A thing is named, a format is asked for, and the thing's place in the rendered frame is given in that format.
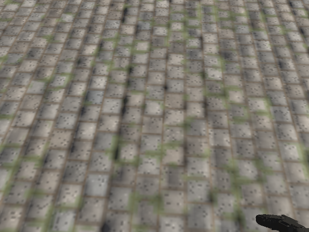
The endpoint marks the robot right hand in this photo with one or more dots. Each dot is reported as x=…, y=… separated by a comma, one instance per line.
x=280, y=223

